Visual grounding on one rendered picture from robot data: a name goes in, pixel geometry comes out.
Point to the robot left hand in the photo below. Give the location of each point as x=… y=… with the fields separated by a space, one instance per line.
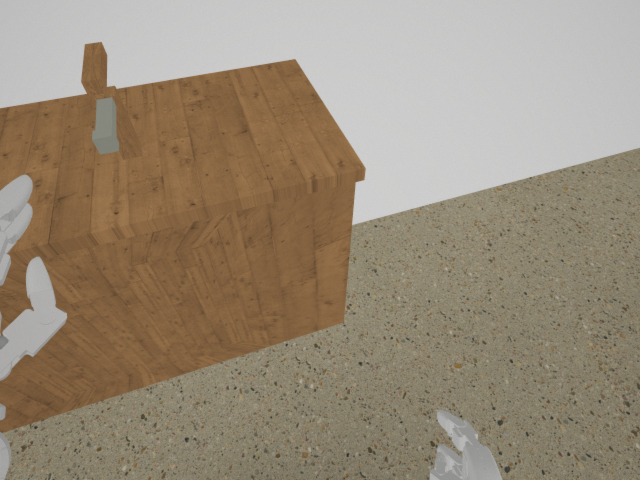
x=31 y=330

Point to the counter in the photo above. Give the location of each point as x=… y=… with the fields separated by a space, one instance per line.
x=222 y=226

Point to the robot right hand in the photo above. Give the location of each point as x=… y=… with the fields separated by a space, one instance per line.
x=476 y=463

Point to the tap lever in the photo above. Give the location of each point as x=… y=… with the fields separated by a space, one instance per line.
x=105 y=134

